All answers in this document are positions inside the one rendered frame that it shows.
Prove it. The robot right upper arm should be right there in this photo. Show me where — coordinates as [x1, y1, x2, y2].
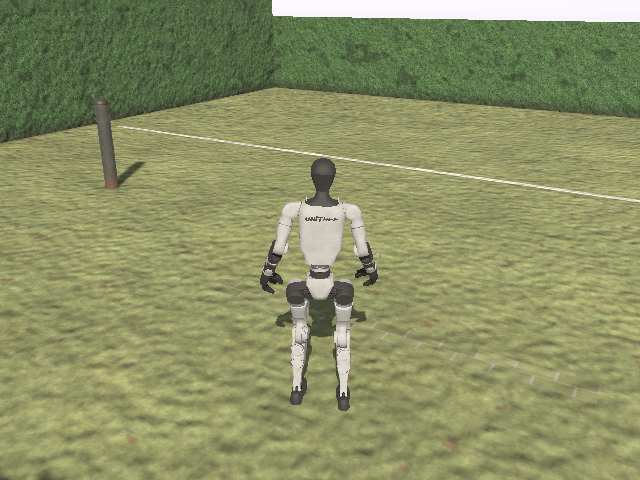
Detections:
[343, 202, 369, 257]

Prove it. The robot right forearm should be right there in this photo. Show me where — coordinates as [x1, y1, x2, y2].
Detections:
[359, 242, 376, 273]

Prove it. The left robot foot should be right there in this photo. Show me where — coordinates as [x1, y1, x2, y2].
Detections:
[290, 377, 307, 405]

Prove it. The robot left forearm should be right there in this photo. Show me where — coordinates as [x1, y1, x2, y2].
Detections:
[263, 240, 282, 276]

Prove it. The humanoid robot torso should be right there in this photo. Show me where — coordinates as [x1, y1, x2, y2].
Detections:
[298, 196, 345, 300]

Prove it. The robot left upper arm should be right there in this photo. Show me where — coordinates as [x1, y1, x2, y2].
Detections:
[272, 201, 301, 255]

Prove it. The right robot hand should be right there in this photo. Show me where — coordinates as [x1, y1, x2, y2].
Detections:
[355, 268, 378, 286]

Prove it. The left robot hand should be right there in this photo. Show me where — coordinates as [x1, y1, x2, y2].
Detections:
[260, 271, 283, 294]

